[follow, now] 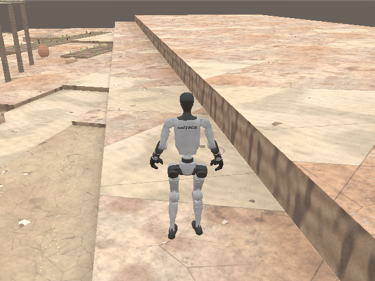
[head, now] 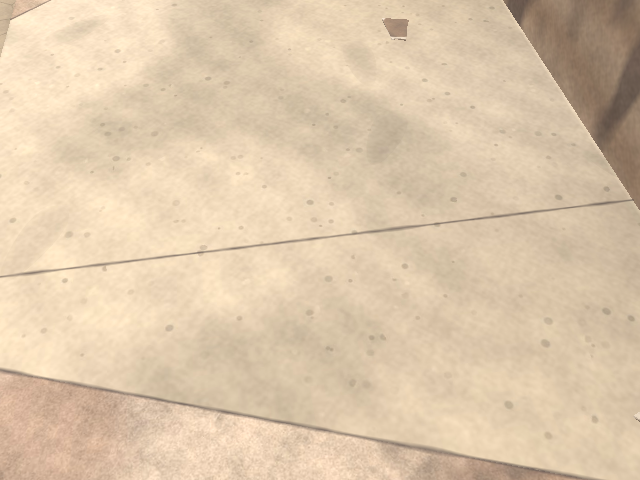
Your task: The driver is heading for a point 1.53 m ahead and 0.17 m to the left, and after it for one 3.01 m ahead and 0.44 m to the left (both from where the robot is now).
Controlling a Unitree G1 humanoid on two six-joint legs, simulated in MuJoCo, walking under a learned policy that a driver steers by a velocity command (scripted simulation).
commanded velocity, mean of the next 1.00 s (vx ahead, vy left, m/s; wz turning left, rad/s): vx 0.02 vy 0.00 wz -0.03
